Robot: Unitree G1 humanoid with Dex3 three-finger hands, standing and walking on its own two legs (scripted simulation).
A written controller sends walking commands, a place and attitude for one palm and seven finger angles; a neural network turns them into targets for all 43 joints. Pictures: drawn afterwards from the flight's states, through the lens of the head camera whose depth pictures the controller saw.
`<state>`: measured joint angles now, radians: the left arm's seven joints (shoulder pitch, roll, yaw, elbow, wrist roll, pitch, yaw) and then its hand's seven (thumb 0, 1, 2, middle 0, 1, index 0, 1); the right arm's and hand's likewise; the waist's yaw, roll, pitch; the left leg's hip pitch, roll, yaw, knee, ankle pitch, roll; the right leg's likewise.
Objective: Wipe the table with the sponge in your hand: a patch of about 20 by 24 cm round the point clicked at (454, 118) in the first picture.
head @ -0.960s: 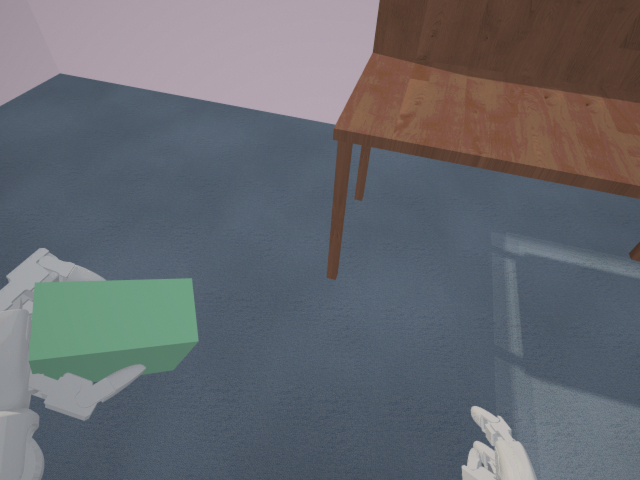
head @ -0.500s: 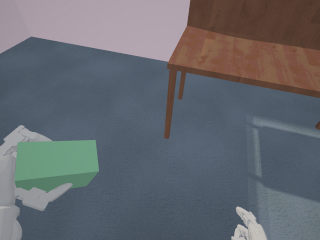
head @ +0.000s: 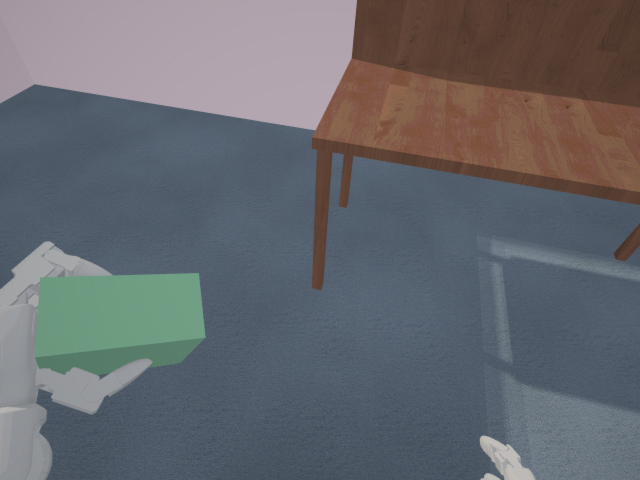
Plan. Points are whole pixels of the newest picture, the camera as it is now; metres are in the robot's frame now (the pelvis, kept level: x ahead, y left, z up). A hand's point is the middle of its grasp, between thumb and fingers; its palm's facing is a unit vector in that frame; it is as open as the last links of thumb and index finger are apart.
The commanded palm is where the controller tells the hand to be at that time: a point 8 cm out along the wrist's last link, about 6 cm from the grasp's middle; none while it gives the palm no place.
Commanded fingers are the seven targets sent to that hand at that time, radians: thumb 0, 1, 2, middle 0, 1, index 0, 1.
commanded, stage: walk to a spot facing it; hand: left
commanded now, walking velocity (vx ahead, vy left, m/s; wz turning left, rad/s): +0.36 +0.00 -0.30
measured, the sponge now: (145, 325) +0.23 +0.19 +0.14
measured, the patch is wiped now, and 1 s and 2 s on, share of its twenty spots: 0.00 0.00 0.00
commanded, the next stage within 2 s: turn to face it in 0.62 s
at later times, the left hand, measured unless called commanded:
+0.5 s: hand (243, 204) +0.39 +0.13 +0.16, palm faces +0.20 -0.84 -0.51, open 10.6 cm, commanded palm +0.33 +0.19 +0.19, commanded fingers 0.00 0.10 1.30 -1.20 -1.60 -1.20 -1.60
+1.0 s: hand (262, 140) +0.50 +0.12 +0.19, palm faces +0.27 -0.88 -0.39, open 10.6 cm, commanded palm +0.45 +0.17 +0.19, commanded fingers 0.00 0.10 1.30 -1.20 -1.60 -1.20 -1.60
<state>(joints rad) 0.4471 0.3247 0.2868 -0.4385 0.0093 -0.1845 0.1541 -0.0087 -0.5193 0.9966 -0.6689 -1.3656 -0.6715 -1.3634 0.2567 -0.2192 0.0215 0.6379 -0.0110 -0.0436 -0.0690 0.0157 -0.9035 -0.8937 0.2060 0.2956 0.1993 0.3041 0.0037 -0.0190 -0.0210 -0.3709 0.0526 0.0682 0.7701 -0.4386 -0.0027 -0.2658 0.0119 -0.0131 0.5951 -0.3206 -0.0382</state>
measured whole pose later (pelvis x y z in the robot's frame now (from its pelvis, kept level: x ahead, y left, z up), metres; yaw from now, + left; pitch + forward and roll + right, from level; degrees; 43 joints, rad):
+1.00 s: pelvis +0.24 -0.07 +0.00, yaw -12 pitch -2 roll +0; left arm 0.39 0.36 0.36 -0.53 -0.01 -0.21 0.16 -0.01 -0.52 1.00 -0.67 -1.37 -0.67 -1.36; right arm 0.12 -0.11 0.03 0.55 -0.01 -0.10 -0.02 0.01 -0.91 -0.89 0.20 0.30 0.20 0.30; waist 0.04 -0.01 0.09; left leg -0.34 0.14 0.21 0.58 -0.19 0.00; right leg -0.42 -0.06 -0.08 0.97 -0.46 0.03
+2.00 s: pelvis +0.14 -0.12 +0.00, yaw -33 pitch -1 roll +1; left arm 0.42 0.34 0.31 -0.46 -0.01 -0.18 0.14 -0.01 -0.52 1.00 -0.67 -1.37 -0.68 -1.36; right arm 0.19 -0.17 0.03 0.63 0.00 -0.05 -0.02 0.01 -0.90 -0.89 0.21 0.30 0.20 0.30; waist 0.00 0.03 0.06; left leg -0.42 0.07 0.04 0.97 -0.44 -0.03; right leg -0.33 0.00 -0.08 0.59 -0.25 -0.07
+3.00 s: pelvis +0.25 -0.17 +0.00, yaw -34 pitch +0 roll +1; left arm 0.43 0.39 0.37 -0.50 0.00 -0.21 0.17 -0.01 -0.52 1.00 -0.67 -1.37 -0.68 -1.36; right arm 0.16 -0.16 -0.02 0.60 0.01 -0.09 -0.05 0.01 -0.91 -0.89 0.20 0.29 0.20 0.30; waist 0.00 -0.04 0.07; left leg -0.29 0.07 0.19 0.55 -0.25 0.01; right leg -0.44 -0.08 -0.08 1.06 -0.49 0.01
